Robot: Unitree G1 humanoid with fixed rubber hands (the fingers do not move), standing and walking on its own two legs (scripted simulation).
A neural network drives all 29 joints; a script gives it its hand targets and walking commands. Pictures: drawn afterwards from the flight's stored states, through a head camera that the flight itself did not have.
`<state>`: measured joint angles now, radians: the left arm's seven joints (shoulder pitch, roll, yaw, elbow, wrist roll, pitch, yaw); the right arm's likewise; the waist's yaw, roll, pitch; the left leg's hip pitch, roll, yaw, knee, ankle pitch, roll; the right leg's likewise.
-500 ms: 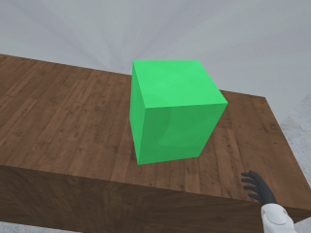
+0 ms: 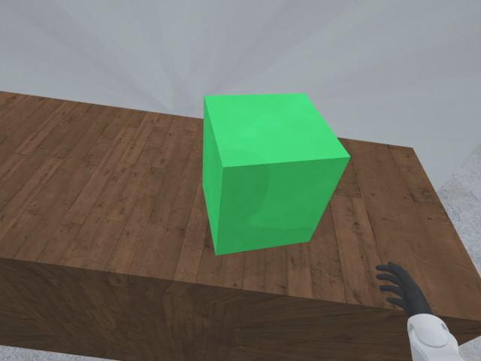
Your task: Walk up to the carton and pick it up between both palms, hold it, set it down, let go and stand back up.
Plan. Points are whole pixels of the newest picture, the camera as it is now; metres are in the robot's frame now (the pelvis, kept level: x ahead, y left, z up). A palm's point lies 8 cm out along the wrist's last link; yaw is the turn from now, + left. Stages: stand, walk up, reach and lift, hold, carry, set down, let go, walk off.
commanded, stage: stand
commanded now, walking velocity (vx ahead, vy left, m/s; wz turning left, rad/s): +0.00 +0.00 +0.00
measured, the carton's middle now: (260, 174) +0.47 +0.01 +0.05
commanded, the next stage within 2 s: none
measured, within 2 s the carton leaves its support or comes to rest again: neither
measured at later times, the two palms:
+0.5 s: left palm out of the picture +0.01 +0.30 -0.13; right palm (416, 311) +0.24 -0.27 +0.00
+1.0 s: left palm out of the picture +0.01 +0.30 -0.13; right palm (417, 313) +0.24 -0.27 +0.00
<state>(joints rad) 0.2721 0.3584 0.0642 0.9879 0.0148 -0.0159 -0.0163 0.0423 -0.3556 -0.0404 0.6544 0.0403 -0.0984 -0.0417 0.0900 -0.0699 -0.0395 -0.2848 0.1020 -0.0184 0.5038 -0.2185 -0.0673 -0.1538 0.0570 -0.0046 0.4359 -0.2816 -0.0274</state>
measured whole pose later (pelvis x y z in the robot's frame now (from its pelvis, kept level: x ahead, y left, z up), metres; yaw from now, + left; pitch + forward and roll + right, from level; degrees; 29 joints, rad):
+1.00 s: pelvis -0.01 +0.00 +0.00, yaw +0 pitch -1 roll -2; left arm 0.27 0.36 0.06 1.01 0.01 -0.02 -0.02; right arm 0.04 -0.38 -0.04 0.64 0.04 -0.12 -0.04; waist 0.09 -0.02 -0.04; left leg -0.28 0.10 -0.02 0.50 -0.21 -0.07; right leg -0.15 0.06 0.00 0.44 -0.27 -0.03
